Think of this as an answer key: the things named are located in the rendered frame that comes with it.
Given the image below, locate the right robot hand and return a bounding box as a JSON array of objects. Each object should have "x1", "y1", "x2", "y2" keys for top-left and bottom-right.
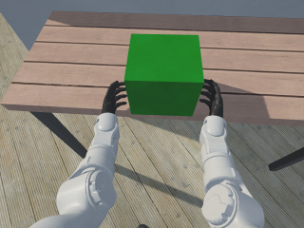
[{"x1": 199, "y1": 79, "x2": 223, "y2": 118}]

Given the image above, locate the left robot forearm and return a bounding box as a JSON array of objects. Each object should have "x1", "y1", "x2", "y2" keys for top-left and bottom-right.
[{"x1": 56, "y1": 112, "x2": 120, "y2": 207}]

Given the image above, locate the table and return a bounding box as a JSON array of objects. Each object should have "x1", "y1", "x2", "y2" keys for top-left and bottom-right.
[{"x1": 0, "y1": 10, "x2": 304, "y2": 171}]

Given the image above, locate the carton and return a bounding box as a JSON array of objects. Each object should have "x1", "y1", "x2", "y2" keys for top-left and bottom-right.
[{"x1": 123, "y1": 33, "x2": 204, "y2": 117}]

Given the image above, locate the left robot upper arm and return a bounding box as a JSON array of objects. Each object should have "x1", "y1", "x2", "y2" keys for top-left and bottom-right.
[{"x1": 29, "y1": 170, "x2": 117, "y2": 228}]

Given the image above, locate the left robot hand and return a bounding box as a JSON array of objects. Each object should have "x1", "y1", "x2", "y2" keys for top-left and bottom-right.
[{"x1": 101, "y1": 81, "x2": 127, "y2": 114}]

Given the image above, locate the right robot forearm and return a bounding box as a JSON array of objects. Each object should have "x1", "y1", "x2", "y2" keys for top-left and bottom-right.
[{"x1": 199, "y1": 115, "x2": 254, "y2": 199}]

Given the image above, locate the right robot upper arm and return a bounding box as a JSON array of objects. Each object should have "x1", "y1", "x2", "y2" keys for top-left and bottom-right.
[{"x1": 201, "y1": 183, "x2": 265, "y2": 228}]

